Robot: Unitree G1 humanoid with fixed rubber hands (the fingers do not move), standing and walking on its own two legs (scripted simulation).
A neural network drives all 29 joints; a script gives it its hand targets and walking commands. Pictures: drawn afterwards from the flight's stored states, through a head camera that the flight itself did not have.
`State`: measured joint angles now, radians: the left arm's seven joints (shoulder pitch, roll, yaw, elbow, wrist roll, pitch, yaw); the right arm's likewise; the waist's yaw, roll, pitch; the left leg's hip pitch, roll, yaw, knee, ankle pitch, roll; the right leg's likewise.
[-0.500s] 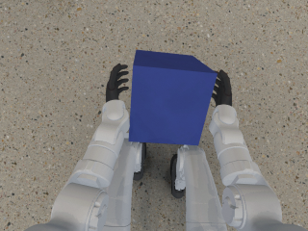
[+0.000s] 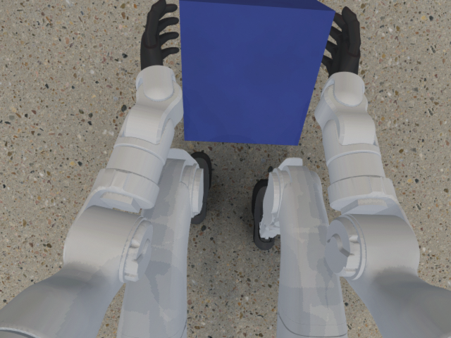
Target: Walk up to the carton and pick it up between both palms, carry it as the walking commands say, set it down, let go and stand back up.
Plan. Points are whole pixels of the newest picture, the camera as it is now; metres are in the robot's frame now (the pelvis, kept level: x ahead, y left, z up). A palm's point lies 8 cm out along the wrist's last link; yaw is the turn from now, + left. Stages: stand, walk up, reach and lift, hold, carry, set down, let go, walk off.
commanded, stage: set down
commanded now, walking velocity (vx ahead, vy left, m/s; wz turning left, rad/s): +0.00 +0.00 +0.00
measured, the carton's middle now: (243, 58) +0.51 -0.01 -0.26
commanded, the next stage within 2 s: none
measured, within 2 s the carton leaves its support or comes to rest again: neither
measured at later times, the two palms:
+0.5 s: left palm (167, 53) +0.50 +0.12 -0.22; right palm (327, 64) +0.50 -0.16 -0.22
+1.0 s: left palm (171, 29) +0.55 +0.12 -0.24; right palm (331, 48) +0.53 -0.17 -0.25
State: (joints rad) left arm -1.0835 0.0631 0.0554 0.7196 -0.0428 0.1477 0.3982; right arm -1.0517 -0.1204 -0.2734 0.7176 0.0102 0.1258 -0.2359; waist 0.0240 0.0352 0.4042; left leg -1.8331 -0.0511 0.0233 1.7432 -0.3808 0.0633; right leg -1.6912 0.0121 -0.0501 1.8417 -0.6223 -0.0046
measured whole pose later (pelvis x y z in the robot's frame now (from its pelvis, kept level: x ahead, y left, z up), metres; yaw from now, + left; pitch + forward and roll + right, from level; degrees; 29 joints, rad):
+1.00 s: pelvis +0.01 -0.01 -0.11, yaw -2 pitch +34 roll -3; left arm -1.38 0.19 0.20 0.95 -0.08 0.21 0.18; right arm -1.31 -0.15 -0.40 0.85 0.02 0.17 -0.13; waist 0.02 0.05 0.34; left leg -2.24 -0.05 0.02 2.05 -0.40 0.05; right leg -2.09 0.03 -0.07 2.17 -0.67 -0.01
